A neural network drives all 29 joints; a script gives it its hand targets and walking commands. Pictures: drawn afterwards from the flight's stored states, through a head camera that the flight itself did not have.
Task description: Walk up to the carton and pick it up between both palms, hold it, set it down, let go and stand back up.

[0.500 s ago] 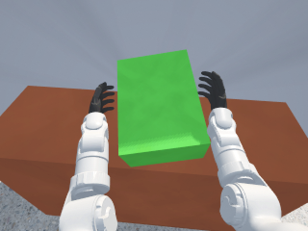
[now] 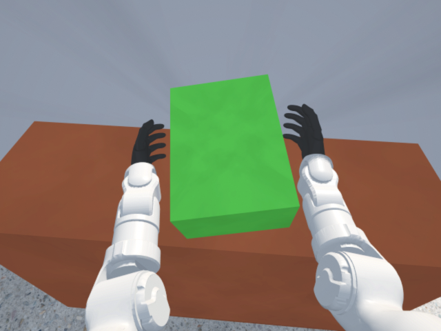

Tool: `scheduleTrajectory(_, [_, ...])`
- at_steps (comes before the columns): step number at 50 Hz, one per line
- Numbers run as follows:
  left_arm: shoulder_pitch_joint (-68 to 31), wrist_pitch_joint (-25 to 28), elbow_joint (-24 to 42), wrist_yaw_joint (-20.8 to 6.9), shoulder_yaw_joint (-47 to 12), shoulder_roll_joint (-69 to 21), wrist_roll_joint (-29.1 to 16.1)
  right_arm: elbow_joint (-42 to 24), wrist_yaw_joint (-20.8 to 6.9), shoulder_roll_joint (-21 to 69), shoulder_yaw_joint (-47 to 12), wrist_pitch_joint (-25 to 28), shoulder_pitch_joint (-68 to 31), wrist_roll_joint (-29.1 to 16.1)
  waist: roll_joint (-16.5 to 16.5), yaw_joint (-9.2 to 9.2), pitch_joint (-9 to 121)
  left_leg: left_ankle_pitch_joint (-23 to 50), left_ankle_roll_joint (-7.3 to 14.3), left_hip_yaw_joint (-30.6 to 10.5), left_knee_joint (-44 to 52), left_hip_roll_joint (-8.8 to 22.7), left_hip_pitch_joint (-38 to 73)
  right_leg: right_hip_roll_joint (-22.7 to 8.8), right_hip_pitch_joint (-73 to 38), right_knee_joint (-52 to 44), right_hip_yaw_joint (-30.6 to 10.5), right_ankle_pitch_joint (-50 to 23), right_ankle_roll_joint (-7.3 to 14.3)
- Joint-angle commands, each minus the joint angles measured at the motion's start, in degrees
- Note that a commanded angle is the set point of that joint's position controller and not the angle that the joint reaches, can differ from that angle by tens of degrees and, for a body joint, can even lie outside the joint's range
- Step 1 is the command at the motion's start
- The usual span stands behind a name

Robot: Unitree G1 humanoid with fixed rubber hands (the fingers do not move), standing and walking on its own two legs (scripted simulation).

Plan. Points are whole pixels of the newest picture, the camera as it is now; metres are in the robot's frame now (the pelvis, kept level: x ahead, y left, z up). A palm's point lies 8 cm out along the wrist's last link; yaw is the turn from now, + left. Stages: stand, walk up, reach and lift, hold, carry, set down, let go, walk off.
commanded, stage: set down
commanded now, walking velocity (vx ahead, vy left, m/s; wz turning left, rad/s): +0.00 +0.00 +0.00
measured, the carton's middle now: (227, 155) +0.48 +0.01 +0.04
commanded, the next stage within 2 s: none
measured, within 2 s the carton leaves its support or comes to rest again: rests again in 1.72 s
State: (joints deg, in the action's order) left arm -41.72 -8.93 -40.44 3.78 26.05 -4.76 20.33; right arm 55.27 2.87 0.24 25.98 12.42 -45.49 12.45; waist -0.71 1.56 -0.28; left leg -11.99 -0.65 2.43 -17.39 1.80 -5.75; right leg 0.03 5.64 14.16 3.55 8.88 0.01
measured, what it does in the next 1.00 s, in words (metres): stands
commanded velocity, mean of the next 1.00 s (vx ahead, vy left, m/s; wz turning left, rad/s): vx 0.00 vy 0.00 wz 0.00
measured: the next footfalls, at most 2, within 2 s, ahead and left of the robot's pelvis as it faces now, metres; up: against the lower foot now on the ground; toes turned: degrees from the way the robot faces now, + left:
none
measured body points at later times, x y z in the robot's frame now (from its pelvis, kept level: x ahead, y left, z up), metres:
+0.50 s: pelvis -0.01 +0.00 +0.00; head +0.01 +0.01 +0.45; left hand +0.42 +0.17 +0.11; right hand +0.43 -0.15 +0.12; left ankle -0.03 +0.12 -0.75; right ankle -0.02 -0.12 -0.75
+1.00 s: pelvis +0.01 +0.00 +0.00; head +0.06 +0.00 +0.45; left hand +0.44 +0.16 +0.08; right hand +0.45 -0.16 +0.08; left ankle -0.03 +0.12 -0.75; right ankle -0.02 -0.12 -0.75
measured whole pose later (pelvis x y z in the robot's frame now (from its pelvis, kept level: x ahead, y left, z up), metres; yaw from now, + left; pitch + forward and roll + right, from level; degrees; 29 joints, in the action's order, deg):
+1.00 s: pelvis +0.01 +0.00 +0.00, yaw +0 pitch +9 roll -1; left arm -47.0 -2.2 -48.9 4.9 30.9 -5.2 21.6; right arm 55.9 -0.3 1.1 36.2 10.7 -46.9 22.4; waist 0.3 2.4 4.2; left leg -12.0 -0.7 2.8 -18.3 1.8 -15.6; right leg 0.0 16.2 16.2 3.3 9.4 0.0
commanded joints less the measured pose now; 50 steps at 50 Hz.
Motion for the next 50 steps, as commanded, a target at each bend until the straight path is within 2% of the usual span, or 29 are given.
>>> scheduleTrajectory(1, [-31.5, 4.3, 4.6, -6.8, -16.2, -23.7, -2.1, 0.0, -8.9, 24.9, -16.5, 1.2, -28.7, 2.5, 1.7, 1.41, 27.4, 31.7, -3.3, 4.1, -2.8, -1.0, 4.9, 1.7, -13.0, 4.2, 3.6, -28.8, -1.5])
scheduleTrajectory(4, [-33.2, 4.9, 3.8, -6.6, -16.5, -23.9, -3.0, 0.1, -9.3, 25.1, -15.2, 0.7, -29.0, 3.6, 1.4, 0.21, 27.9, 27.9, -2.4, 4.0, -2.0, -1.3, 3.7, 1.3, -11.0, 4.4, 3.6, -27.1, -1.9])
scheduleTrajectory(7, [-36.1, 6.5, 4.9, -6.1, -18.3, -24.5, -4.5, 0.0, -9.5, 26.3, -15.1, 1.4, -29.8, 4.2, 1.3, -0.33, 32.1, 28.8, -2.7, 3.4, -2.7, -1.2, 3.7, 1.2, -10.1, 5.2, 3.5, -28.2, -1.9])
scheduleTrajectory(8, [-37.1, 6.7, 3.5, -6.0, -18.4, -24.7, -4.5, 0.3, -9.6, 26.7, -14.4, 1.4, -30.8, 4.7, 1.3, -0.41, 33.2, 28.8, -2.9, 3.8, -2.6, -1.3, 4.1, 1.2, -9.3, 5.1, 3.3, -27.9, -2.0])
scheduleTrajectory(9, [-37.5, 7.1, 3.8, -5.8, -18.2, -25.0, -4.2, 1.0, -9.5, 26.2, -13.1, 1.2, -29.9, 5.5, 3.2, -0.69, 33.7, 28.8, -3.1, 3.6, -2.9, -1.3, 4.5, 1.2, -8.8, 5.0, 3.2, -28.2, -1.9])
scheduleTrajectory(12, [-36.1, 6.6, 0.5, -6.2, -15.9, -24.2, -3.2, 2.6, -9.8, 26.0, -11.5, 0.1, -29.6, 6.2, 1.3, -0.44, 30.3, 25.7, -2.9, 3.8, -1.5, -1.2, 2.0, 1.1, -9.4, 4.4, 3.3, -25.4, -1.6])
scheduleTrajectory(13, [-36.3, 6.2, -1.3, -6.7, -14.3, -23.6, -2.3, 3.5, -10.0, 26.2, -11.2, -0.8, -29.5, 6.7, 0.3, -0.16, 28.1, 22.8, -2.1, 4.0, -0.4, -1.4, 1.2, 0.8, -9.0, 4.0, 2.7, -24.7, -2.1])
scheduleTrajectory(15, [-36.9, 5.6, -0.7, -7.2, -12.4, -22.5, -2.0, 2.4, -10.1, 25.9, -9.5, -1.9, -29.7, 7.1, 1.1, -0.56, 26.2, 17.6, -1.6, 4.3, 1.6, -1.7, -1.4, 0.2, -10.9, 3.8, 2.4, -21.9, -2.4])
scheduleTrajectory(16, [-37.3, 5.4, -1.1, -7.3, -11.5, -22.4, -1.5, 2.0, -10.4, 25.7, -8.7, -2.4, -30.0, 7.4, 1.1, -0.14, 24.8, 16.7, -1.2, 4.5, 2.1, -1.7, -1.2, 0.3, -10.0, 3.5, 2.4, -20.1, -2.6])
scheduleTrajectory(17, [-38.0, 5.6, -1.4, -7.5, -11.1, -21.9, -2.0, 0.6, -10.5, 26.1, -8.6, -2.2, -31.2, 8.1, -0.3, -0.12, 26.6, 16.8, -0.9, 4.2, 1.9, -1.4, -1.3, 0.1, -10.3, 3.6, 2.6, -19.9, -2.7])
scheduleTrajectory(18, [-38.6, 5.7, -1.8, -7.5, -11.0, -22.6, -1.7, 0.4, -10.8, 26.0, -7.7, -2.2, -32.0, 8.9, -0.1, -0.11, 27.5, 16.3, -0.8, 4.3, 2.1, -1.5, -0.9, 0.1, -9.5, 3.5, 2.9, -18.6, -2.4])
scheduleTrajectory(21, [-39.6, 6.4, -3.8, -7.0, -9.7, -22.1, -1.6, -0.7, -11.4, 26.7, -7.2, -1.7, -34.4, 9.9, -2.0, 0.93, 29.6, 16.7, -0.5, 5.0, 2.1, -1.7, -2.2, 0.0, -10.5, 4.1, 2.8, -20.2, -2.9])
scheduleTrajectory(24, [-38.3, 5.4, -5.2, -6.7, -9.4, -22.0, 0.0, 1.3, -11.9, 25.0, -4.8, -2.9, -32.5, 10.5, 0.4, 0.91, 26.6, 17.2, -1.4, 5.1, 2.4, -0.9, -0.3, 0.4, -7.7, 2.8, 3.0, -17.2, -2.1])
scheduleTrajectory(26, [-36.2, 4.6, -6.5, -7.3, -7.3, -20.7, 0.4, 1.3, -12.2, 24.9, -4.7, -3.8, -31.6, 10.5, -1.1, 1.04, 25.3, 16.1, -0.6, 5.0, 2.5, -1.1, 0.1, 0.3, -7.4, 2.4, 2.7, -16.4, -2.3])
scheduleTrajectory(29, [-36.6, 4.8, -4.7, -7.8, -6.5, -21.2, 0.8, -0.7, -11.9, 25.4, -3.3, -3.8, -31.6, 11.1, -0.6, 0.61, 27.0, 18.0, -0.6, 5.1, 2.3, -1.4, -0.5, 0.2, -7.7, 3.0, 2.7, -19.0, -2.9])
scheduleTrajectory(31, [-39.4, 6.1, -2.4, -7.0, -8.9, -21.9, -0.7, -1.4, -12.1, 26.2, -4.3, -2.7, -32.9, 11.0, 0.8, 0.56, 32.2, 22.0, -1.3, 5.1, 0.4, -1.3, 1.2, 0.5, -6.2, 3.9, 3.4, -21.7, -2.3])
scheduleTrajectory(33, [-38.7, 6.6, -5.1, -6.4, -9.5, -22.5, -0.4, -0.3, -12.2, 26.3, -4.4, -2.1, -33.5, 11.3, 0.0, 0.90, 32.6, 25.1, -1.7, 4.9, -1.1, -1.2, 2.7, 0.7, -4.9, 4.1, 3.4, -23.5, -2.2])
scheduleTrajectory(34, [-37.6, 6.6, -5.7, -6.3, -8.6, -21.9, 0.0, 0.7, -12.4, 26.5, -4.9, -2.4, -32.6, 11.3, -0.1, 1.79, 31.3, 24.1, -1.8, 5.4, -1.1, -1.2, 2.4, 0.9, -5.9, 4.2, 3.5, -22.5, -2.3])
scheduleTrajectory(35, [-37.1, 6.7, -5.7, -6.2, -8.7, -23.0, 0.3, 2.3, -12.4, 26.4, -4.2, -2.4, -30.9, 12.0, 1.2, 0.65, 31.0, 25.3, -2.2, 5.2, -1.3, -1.0, 2.3, 0.9, -5.3, 4.5, 3.2, -23.2, -2.3])
scheduleTrajectory(37, [-35.3, 6.7, -6.7, -6.3, -8.7, -24.1, 0.8, 1.7, -12.5, 26.3, -4.5, -1.8, -31.0, 11.6, 2.8, 1.07, 31.7, 26.6, -2.5, 4.7, -1.9, -0.9, 2.3, 0.9, -4.7, 4.5, 3.2, -23.7, -1.9])
scheduleTrajectory(38, [-35.6, 6.9, -6.1, -6.4, -9.1, -24.3, 0.6, 0.8, -12.4, 26.8, -4.9, -1.4, -31.2, 11.8, 1.7, 0.82, 33.2, 27.5, -2.2, 4.7, -2.3, -0.8, 2.1, 0.9, -4.7, 4.9, 3.5, -25.1, -2.2])
scheduleTrajectory(40, [-35.1, 7.9, -5.7, -6.3, -9.6, -24.4, 0.1, 0.0, -12.4, 27.9, -6.2, -0.8, -31.3, 11.5, 0.7, 1.54, 34.3, 29.8, -2.0, 4.8, -2.8, -1.2, 0.3, 0.8, -6.5, 5.6, 3.2, -29.3, -2.3])
scheduleTrajectory(41, [-34.7, 8.2, -5.6, -6.3, -10.3, -24.9, -0.2, -0.6, -12.2, 27.4, -6.3, -0.2, -31.6, 11.6, 0.9, 0.66, 35.0, 30.4, -2.3, 4.6, -3.2, -1.1, 0.0, 0.7, -7.1, 6.5, 3.2, -31.6, -2.4])
scheduleTrajectory(42, [-34.1, 8.6, -6.2, -6.4, -9.7, -24.9, 0.3, 0.3, -12.1, 27.7, -6.5, -0.1, -31.1, 11.5, 0.5, 1.25, 35.2, 30.6, -1.9, 4.8, -3.3, -1.3, -0.9, 0.6, -7.6, 6.9, 3.1, -33.4, -2.7])
scheduleTrajectory(43, [-34.8, 8.7, -6.4, -6.2, -10.4, -24.9, 0.4, 1.4, -11.9, 27.6, -6.3, 0.2, -31.4, 11.9, 1.3, 1.12, 34.7, 30.4, -2.3, 4.3, -3.1, -1.1, -1.6, 0.8, -7.1, 7.3, 2.8, -33.2, -2.4])
scheduleTrajectory(44, [-33.7, 9.1, -7.5, -6.4, -9.9, -24.5, 0.3, 1.5, -11.8, 28.2, -6.8, 0.4, -30.7, 11.7, 0.1, 0.99, 34.0, 29.9, -2.0, 4.5, -3.3, -1.3, -2.6, 0.6, -8.0, 7.3, 2.8, -33.7, -2.6])
scheduleTrajectory(47, [-32.0, 9.3, -9.2, -6.6, -9.0, -24.3, 0.7, 2.0, -11.8, 27.1, -6.0, 0.7, -30.1, 12.1, -0.6, 0.96, 31.7, 28.4, -2.0, 4.2, -2.8, -1.2, -3.6, 0.8, -8.0, 7.2, 2.6, -31.9, -2.6])
scheduleTrajectory(49, [-32.5, 9.9, -7.5, -6.5, -9.1, -24.7, 0.8, 2.0, -11.7, 28.0, -6.5, 1.4, -30.2, 12.3, -0.2, 0.85, 32.8, 30.0, -1.8, 4.0, -3.0, -1.2, -3.5, 0.5, -7.9, 7.7, 2.4, -34.2, -2.8])
scheduleTrajectory(50, [-32.5, 10.1, -7.6, -6.6, -8.5, -24.1, 0.7, 1.7, -11.7, 28.4, -7.1, 1.7, -30.3, 12.0, -1.2, 1.49, 33.1, 29.9, -1.4, 4.3, -3.3, -1.4, -3.7, 0.4, -9.2, 8.1, 2.5, -35.3, -3.1])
